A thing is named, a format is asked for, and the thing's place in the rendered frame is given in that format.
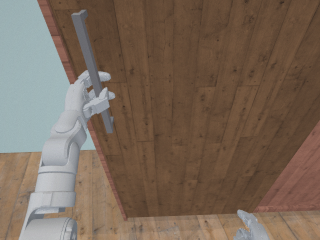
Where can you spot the left robot forearm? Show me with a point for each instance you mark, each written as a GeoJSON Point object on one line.
{"type": "Point", "coordinates": [55, 185]}

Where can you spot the right robot hand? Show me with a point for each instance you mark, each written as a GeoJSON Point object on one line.
{"type": "Point", "coordinates": [256, 230]}

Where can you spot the robot left upper arm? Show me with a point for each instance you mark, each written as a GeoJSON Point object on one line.
{"type": "Point", "coordinates": [61, 228]}

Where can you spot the wardrobe door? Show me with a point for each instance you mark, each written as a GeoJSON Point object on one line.
{"type": "Point", "coordinates": [299, 182]}
{"type": "Point", "coordinates": [213, 98]}

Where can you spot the left robot hand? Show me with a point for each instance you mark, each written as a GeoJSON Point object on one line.
{"type": "Point", "coordinates": [78, 99]}

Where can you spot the handle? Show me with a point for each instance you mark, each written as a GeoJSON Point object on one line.
{"type": "Point", "coordinates": [78, 19]}

